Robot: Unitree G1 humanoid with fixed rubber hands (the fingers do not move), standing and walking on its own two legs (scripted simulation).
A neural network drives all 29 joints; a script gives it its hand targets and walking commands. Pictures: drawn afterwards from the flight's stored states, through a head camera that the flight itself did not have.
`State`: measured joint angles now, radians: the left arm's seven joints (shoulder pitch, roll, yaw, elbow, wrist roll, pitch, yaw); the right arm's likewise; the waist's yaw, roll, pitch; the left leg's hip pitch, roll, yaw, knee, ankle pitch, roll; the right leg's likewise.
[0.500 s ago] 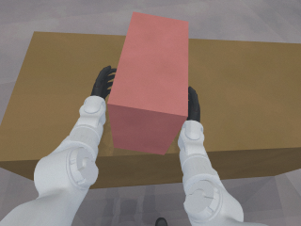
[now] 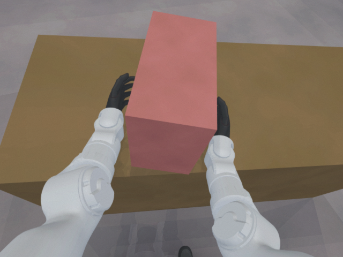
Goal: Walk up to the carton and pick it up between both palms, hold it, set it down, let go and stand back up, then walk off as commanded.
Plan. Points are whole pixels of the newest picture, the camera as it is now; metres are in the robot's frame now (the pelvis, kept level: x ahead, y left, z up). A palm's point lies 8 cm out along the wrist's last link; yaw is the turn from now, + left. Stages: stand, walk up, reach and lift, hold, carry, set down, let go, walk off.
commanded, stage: reach and lift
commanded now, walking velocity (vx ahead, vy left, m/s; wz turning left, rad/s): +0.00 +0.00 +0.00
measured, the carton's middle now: (171, 97) +0.51 -0.04 +0.01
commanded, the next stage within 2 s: none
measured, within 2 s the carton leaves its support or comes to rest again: leaves its support in 1.24 s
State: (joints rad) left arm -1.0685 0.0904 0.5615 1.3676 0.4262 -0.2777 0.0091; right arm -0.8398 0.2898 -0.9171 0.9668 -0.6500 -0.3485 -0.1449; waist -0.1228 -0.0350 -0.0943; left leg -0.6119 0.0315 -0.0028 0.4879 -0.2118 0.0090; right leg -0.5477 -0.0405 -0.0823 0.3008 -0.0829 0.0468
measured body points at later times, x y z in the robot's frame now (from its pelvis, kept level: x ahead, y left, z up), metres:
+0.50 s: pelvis +0.00 +0.00 +0.00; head +0.12 +0.03 +0.43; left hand +0.48 +0.10 +0.03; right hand +0.41 -0.15 +0.02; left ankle -0.01 +0.10 -0.74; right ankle +0.01 -0.15 -0.74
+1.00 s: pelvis -0.01 +0.00 -0.01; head +0.10 +0.02 +0.43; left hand +0.47 +0.10 +0.03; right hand +0.41 -0.15 +0.02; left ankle -0.01 +0.10 -0.74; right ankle +0.01 -0.15 -0.74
